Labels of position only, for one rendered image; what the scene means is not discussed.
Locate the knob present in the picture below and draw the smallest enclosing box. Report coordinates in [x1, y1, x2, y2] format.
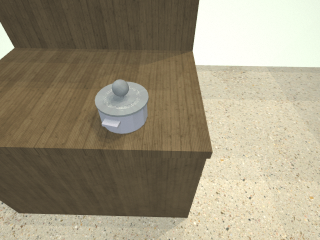
[112, 79, 129, 97]

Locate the table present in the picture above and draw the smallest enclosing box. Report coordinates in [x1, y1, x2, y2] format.
[0, 0, 213, 218]

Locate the lid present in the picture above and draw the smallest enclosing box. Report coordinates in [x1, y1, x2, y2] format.
[95, 81, 149, 118]

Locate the pot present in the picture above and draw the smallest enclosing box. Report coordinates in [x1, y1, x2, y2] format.
[98, 104, 148, 134]

